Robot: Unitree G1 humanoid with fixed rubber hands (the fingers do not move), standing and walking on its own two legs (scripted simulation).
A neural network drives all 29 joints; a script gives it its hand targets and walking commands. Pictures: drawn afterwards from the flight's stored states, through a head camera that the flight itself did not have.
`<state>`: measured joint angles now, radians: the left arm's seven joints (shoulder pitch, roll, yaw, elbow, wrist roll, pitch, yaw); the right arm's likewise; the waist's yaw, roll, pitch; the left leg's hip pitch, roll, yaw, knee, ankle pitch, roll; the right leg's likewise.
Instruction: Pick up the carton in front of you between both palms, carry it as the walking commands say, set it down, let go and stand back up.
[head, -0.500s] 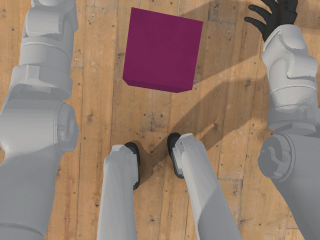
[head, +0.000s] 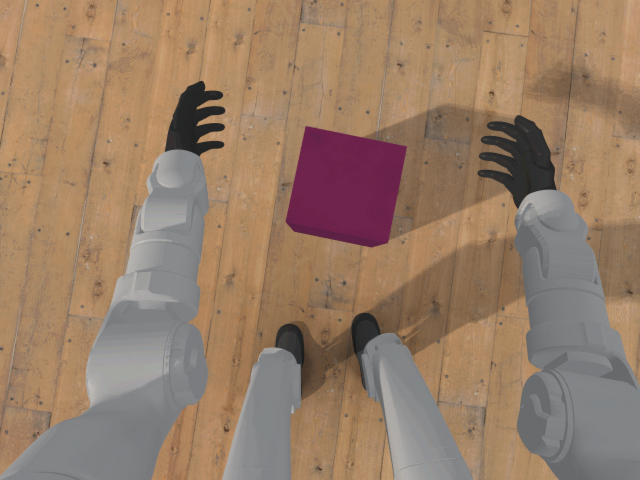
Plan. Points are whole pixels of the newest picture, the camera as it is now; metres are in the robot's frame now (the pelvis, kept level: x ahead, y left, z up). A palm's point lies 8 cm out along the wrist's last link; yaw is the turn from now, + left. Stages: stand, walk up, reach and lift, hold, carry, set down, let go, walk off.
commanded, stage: let go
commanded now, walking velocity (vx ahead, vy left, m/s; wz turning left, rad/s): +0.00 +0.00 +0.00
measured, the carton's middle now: (342, 194) +0.49 -0.07 -0.56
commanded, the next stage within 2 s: stand in 1.20 s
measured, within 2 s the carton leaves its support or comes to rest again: neither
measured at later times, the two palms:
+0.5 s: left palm (118, 292) +0.33 +0.18 -0.02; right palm (622, 336) +0.25 -0.25 +0.01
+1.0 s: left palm out of the picture +0.23 +0.26 +0.03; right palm (587, 375) +0.23 -0.20 +0.03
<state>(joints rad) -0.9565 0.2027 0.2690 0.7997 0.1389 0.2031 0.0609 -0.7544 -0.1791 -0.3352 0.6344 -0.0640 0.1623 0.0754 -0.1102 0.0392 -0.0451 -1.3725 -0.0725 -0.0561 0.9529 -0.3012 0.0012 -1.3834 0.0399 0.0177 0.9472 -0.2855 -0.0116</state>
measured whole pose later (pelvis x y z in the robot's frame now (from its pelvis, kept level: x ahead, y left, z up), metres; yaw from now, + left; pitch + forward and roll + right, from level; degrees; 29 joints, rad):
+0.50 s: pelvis +0.07 -0.01 +0.08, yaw -1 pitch +16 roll +0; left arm -0.08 0.16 0.12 0.57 0.06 0.02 0.03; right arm 0.08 -0.18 -0.04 0.46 0.05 0.00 0.08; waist -0.10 -0.05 -0.03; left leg -0.56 -0.04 -0.06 0.57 -0.29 0.00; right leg -0.58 0.06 0.04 0.58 -0.28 -0.03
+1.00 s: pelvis +0.07 +0.03 +0.09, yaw -2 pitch -4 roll -1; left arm 0.25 0.21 0.03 0.41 -0.01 0.13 -0.05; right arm 0.21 -0.21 -0.05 0.42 -0.03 0.13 0.08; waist 0.00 0.03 0.08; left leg -0.09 -0.07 -0.03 0.46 -0.29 0.06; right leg -0.11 0.02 0.08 0.44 -0.26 0.02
